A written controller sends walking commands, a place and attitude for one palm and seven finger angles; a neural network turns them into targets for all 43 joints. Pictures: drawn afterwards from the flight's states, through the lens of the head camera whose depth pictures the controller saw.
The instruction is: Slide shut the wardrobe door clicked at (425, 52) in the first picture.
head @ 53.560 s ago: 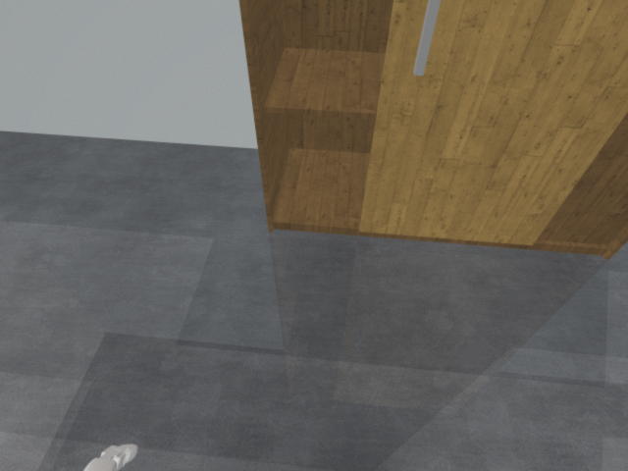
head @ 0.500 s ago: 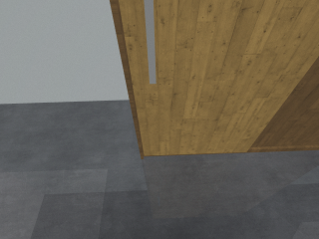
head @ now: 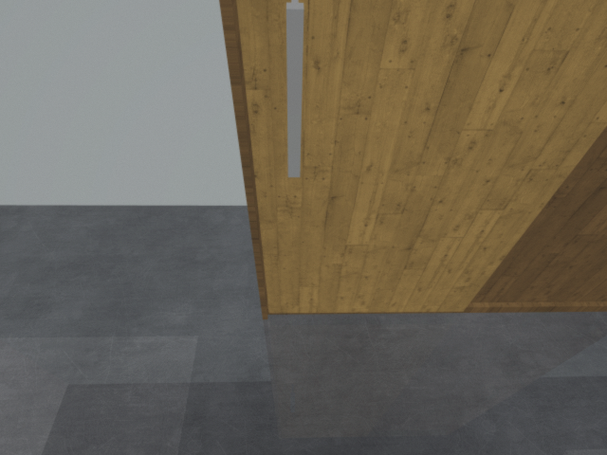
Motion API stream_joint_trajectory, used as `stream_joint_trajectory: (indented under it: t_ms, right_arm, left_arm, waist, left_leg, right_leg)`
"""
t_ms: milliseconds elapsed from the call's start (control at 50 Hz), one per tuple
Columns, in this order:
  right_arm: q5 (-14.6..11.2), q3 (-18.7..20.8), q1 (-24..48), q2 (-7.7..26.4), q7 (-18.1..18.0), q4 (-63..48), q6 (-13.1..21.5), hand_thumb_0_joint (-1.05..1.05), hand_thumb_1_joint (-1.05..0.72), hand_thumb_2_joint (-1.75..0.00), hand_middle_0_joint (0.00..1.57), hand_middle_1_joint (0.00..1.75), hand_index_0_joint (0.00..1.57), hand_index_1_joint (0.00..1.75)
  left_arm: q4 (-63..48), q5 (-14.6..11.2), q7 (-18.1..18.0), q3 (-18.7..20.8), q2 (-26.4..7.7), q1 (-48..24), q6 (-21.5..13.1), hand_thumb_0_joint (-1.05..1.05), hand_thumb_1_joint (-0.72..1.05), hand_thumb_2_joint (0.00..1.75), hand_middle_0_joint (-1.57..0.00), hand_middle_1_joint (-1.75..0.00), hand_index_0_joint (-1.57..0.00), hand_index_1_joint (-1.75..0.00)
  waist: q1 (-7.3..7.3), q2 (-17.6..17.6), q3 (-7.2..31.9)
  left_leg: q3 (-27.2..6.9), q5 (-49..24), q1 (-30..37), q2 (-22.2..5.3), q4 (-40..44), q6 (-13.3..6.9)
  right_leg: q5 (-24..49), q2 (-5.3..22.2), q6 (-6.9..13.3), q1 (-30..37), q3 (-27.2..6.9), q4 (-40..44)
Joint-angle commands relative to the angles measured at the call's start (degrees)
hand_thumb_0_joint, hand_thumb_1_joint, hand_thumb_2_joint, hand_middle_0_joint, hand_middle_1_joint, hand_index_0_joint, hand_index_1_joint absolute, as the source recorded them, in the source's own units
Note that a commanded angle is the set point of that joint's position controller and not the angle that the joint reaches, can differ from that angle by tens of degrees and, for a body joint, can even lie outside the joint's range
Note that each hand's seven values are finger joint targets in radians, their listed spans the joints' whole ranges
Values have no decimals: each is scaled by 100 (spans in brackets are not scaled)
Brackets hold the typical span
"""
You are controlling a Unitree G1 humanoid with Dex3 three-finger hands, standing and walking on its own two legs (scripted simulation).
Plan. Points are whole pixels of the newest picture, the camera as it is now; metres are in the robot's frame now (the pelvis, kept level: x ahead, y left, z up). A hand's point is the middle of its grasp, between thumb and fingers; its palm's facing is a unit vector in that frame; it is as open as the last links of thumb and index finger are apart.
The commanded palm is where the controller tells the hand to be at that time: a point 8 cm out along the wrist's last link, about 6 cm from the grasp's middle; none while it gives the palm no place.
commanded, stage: let the arm hang, fingers relaxed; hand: right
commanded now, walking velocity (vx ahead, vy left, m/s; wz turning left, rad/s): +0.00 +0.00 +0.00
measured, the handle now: (294, 98) +0.64 +0.07 +0.14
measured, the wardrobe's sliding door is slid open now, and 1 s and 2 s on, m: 0.00 0.00 0.00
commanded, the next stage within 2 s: look to check the result in 0.16 s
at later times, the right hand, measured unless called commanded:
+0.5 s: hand out of the picture +0.03 -0.16 -0.18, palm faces +0.00 +0.98 -0.19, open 7.4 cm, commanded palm none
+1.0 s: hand out of the picture +0.05 -0.16 -0.18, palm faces +0.00 +0.98 -0.18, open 7.4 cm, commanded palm none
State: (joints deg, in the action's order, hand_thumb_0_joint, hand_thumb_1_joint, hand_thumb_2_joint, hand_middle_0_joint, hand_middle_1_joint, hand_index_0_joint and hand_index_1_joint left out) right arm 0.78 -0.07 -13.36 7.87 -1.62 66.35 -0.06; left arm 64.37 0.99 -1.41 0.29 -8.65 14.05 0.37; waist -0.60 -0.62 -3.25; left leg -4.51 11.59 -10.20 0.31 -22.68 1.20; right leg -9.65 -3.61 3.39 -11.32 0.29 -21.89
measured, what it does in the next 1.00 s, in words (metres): stands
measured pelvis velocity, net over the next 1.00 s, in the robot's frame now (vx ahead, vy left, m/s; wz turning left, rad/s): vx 0.04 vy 0.01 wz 0.01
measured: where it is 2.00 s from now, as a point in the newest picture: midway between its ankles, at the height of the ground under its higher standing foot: outside the picture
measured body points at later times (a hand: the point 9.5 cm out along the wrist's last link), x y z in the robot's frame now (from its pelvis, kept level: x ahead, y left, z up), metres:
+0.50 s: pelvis +0.02 +0.01 +0.00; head +0.05 +0.01 +0.45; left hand +0.01 +0.23 -0.16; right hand +0.03 -0.21 -0.16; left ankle +0.01 +0.14 -0.74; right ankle +0.02 -0.08 -0.74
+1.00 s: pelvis +0.04 +0.01 +0.00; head +0.07 +0.00 +0.45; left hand +0.04 +0.23 -0.16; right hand +0.05 -0.22 -0.16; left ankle +0.01 +0.14 -0.74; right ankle +0.02 -0.08 -0.74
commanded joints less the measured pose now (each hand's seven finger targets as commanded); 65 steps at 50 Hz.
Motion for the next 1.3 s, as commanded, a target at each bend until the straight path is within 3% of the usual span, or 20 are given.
stream_joint_trajectory:
  t_ms: [0, 20, 180, 220, 360, 680, 1040, 1100, 1180, 1280]
  right_arm:
    - [-24, 104, -330, 625, -21, -126, 106, 0, -90, -90, 20, 30, 20, 30]
    - [-18, 106, -368, 647, -31, -139, 114, 0, -90, -90, 20, 30, 20, 30]
    - [-36, 117, -283, 647, -31, -137, 117, 0, -90, -90, 20, 30, 20, 30]
    - [-33, 115, -316, 663, -40, -142, 126, 0, -90, -90, 20, 30, 20, 30]
    - [-48, 106, -252, 653, -42, -137, 123, 0, -90, -90, 20, 30, 20, 30]
    - [-58, 120, -246, 661, -47, -127, 124, 0, -90, -90, 20, 30, 20, 30]
    - [-50, 147, -226, 750, -48, -131, 125, 0, -90, -90, 20, 30, 20, 30]
    - [-52, 143, -216, 739, -43, -133, 118, 0, -90, -90, 20, 30, 20, 30]
    - [-50, 158, -199, 763, -48, -158, 119, 0, -90, -90, 20, 30, 20, 30]
    - [-51, 156, -186, 778, -41, -150, 108, 0, -90, -90, 20, 30, 20, 30]
  left_arm:
    - [-81, 3, -53, 94, -509, 403, -91, 0, 90, 90, -20, -30, -20, -30]
    - [-109, -14, -52, 109, -526, 408, -87, 0, 90, 90, -20, -30, -20, -30]
    - [-56, -9, -70, 86, -494, 381, -119, 0, 90, 90, -20, -30, -20, -30]
    - [-63, -20, -70, 91, -521, 370, -115, 0, 90, 90, -20, -30, -20, -30]
    - [5, -7, -67, 77, -480, 365, -92, 0, 90, 90, -20, -30, -20, -30]
    - [38, -11, -96, 75, -507, 296, -121, 0, 90, 90, -20, -30, -20, -30]
    - [39, -20, -116, 87, -612, 226, -157, 0, 90, 90, -20, -30, -20, -30]
    - [40, -15, -118, 88, -624, 197, -150, 0, 90, 90, -20, -30, -20, -30]
    - [41, -11, -122, 96, -631, 232, -166, 0, 90, 90, -20, -30, -20, -30]
    - [42, -14, -121, 96, -660, 199, -164, 0, 90, 90, -20, -30, -20, -30]
  waist:
    - [-24, -63, -69]
    - [-13, 67, -5]
    - [-11, -16, 93]
    - [0, 133, 85]
    - [-22, 73, 4]
    - [-9, -16, 91]
    - [-6, 93, 193]
    - [2, 61, 41]
    - [-4, -6, 178]
    - [7, 10, 76]
  left_leg:
    - [-356, -15, -344, -395, 430, -326]
    - [-352, -59, -311, -403, 446, -321]
    - [-354, -336, -179, -434, 408, -312]
    - [-367, -424, -177, -438, 428, -315]
    - [-387, -286, -175, -434, 494, -322]
    - [-360, -719, 7, -466, 445, -309]
    - [-313, -1027, 148, -506, 386, -288]
    - [-329, -939, 88, -496, 421, -287]
    - [-309, -1043, 185, -504, 374, -289]
    - [-310, -843, 128, -495, 420, -280]
  right_leg:
    - [-254, 764, -96, 138, -765, 568]
    - [-146, 777, -91, 181, -739, 490]
    - [305, 792, -104, 318, -689, 436]
    - [432, 798, -100, 350, -661, 365]
    - [309, 779, -127, 335, -652, 402]
    - [748, 817, -128, 496, -615, 349]
    - [1121, 866, -117, 672, -610, 326]
    - [1013, 851, -117, 617, -615, 371]
    - [1213, 862, -113, 693, -611, 354]
    - [1067, 867, -110, 657, -631, 407]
